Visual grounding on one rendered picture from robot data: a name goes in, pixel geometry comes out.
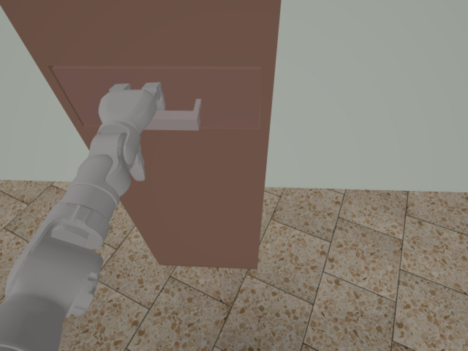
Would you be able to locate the robot left forearm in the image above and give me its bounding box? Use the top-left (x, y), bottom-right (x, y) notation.
top-left (5, 121), bottom-right (140, 300)

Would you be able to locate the cabinet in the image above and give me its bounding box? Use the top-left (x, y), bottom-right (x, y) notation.
top-left (0, 0), bottom-right (281, 269)

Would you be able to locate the drawer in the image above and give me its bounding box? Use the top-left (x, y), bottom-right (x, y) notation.
top-left (52, 66), bottom-right (261, 128)

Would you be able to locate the robot left upper arm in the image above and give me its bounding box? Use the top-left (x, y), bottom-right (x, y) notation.
top-left (0, 235), bottom-right (104, 351)

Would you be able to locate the handle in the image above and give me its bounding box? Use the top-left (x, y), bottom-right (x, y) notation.
top-left (145, 99), bottom-right (202, 131)

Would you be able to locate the robot left hand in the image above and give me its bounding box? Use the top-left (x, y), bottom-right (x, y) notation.
top-left (99, 82), bottom-right (165, 181)

